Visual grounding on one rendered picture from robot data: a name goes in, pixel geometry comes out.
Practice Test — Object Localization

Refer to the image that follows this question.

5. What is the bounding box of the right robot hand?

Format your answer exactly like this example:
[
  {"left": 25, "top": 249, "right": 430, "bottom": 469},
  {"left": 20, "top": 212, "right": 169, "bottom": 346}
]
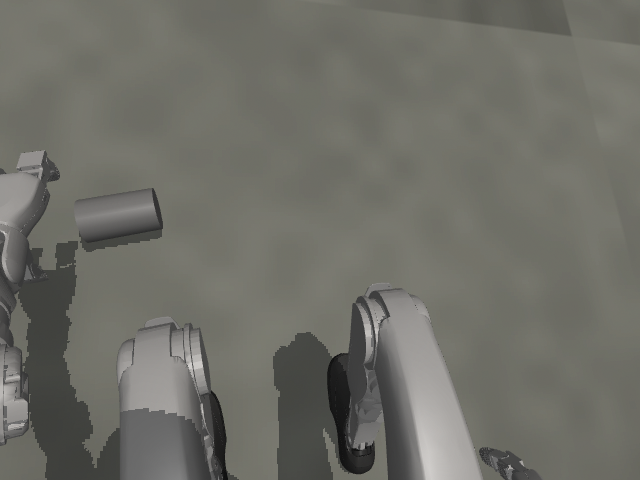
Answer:
[{"left": 479, "top": 447, "right": 544, "bottom": 480}]

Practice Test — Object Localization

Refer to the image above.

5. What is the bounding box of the left robot hand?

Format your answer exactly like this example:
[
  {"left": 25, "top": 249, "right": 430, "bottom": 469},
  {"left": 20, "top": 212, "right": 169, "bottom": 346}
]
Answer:
[{"left": 0, "top": 150, "right": 60, "bottom": 284}]

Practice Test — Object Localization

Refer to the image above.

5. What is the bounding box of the right robot foot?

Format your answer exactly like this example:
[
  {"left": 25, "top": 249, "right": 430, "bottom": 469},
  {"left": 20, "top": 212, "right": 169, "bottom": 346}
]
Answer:
[{"left": 327, "top": 353, "right": 375, "bottom": 474}]

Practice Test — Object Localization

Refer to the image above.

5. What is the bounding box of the left robot arm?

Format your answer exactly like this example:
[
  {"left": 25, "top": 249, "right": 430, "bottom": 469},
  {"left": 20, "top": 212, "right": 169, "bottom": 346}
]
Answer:
[{"left": 0, "top": 224, "right": 29, "bottom": 446}]

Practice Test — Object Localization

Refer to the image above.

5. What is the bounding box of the left robot foot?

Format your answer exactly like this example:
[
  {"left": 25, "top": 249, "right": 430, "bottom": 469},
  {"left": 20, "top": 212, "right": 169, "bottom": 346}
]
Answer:
[{"left": 209, "top": 390, "right": 228, "bottom": 480}]

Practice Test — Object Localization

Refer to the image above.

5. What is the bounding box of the can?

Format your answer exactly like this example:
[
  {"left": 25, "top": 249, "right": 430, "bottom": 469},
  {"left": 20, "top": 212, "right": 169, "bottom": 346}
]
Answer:
[{"left": 74, "top": 188, "right": 163, "bottom": 243}]

